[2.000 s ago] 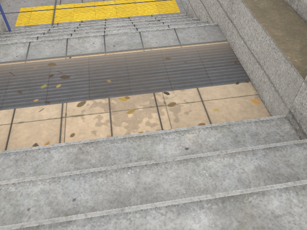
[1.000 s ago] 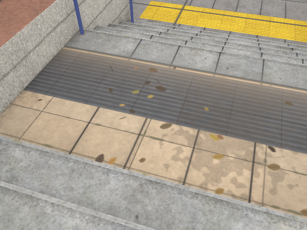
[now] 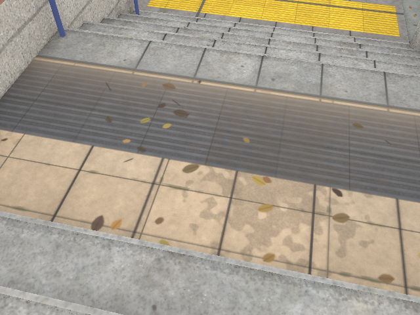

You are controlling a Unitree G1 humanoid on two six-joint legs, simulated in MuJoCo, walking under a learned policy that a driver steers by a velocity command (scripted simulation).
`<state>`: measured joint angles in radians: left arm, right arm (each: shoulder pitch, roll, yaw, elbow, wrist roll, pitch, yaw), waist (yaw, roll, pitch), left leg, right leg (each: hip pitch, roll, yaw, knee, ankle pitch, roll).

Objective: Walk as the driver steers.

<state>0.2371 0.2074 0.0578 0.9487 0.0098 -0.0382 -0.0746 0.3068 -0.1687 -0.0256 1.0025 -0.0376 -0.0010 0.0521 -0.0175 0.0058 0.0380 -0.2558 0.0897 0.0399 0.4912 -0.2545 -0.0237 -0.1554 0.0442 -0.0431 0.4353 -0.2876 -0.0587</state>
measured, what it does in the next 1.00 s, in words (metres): goes down: right foot 0.17 m lower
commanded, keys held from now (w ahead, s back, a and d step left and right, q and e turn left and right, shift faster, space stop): w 1.00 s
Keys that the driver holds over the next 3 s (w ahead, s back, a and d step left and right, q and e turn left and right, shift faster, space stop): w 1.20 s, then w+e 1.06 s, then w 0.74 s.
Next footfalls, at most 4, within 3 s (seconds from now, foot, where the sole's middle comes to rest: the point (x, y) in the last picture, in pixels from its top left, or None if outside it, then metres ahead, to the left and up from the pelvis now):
0.64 right None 0.32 -0.04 -0.94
1.22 left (153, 286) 0.72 0.25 -1.11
1.92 right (223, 231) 1.06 -0.05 -1.28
2.26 left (194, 179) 1.38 0.09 -1.28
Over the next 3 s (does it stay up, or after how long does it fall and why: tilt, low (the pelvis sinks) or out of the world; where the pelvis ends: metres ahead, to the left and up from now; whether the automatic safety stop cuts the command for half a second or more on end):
stays up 1.46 -0.18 -0.49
